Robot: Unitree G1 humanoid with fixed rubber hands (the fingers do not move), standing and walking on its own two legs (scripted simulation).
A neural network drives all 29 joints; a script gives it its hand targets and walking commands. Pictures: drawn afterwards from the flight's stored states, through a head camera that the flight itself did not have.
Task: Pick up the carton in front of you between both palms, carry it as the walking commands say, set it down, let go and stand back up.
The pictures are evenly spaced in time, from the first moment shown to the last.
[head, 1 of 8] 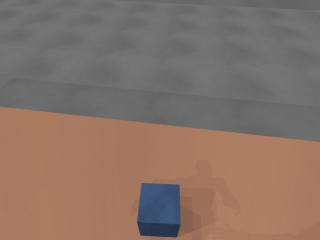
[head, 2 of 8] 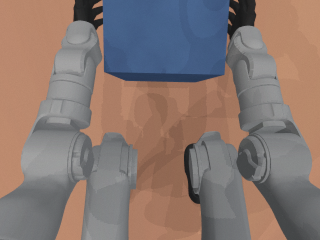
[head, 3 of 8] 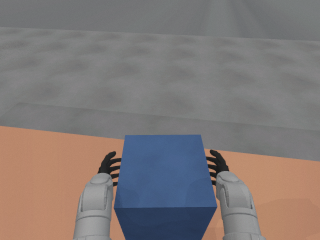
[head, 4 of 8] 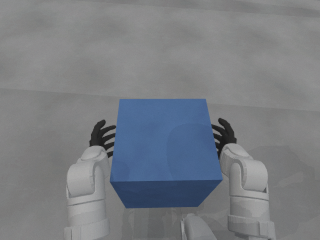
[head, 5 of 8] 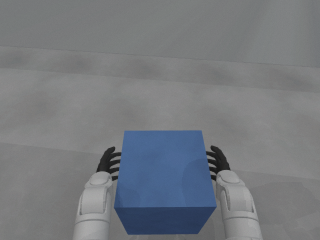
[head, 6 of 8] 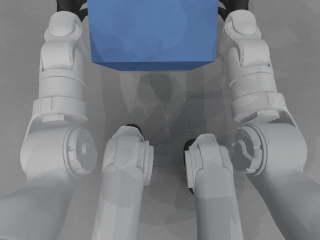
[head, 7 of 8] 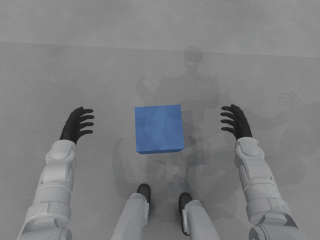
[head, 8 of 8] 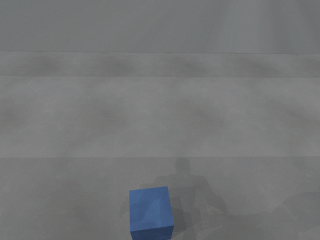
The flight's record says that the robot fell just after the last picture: no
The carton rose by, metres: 0.69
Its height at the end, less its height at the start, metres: -0.09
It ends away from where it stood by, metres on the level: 2.52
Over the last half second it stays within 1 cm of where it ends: yes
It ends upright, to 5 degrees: yes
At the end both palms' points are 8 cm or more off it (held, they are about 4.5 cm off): yes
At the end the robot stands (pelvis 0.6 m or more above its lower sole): yes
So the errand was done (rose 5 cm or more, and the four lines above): yes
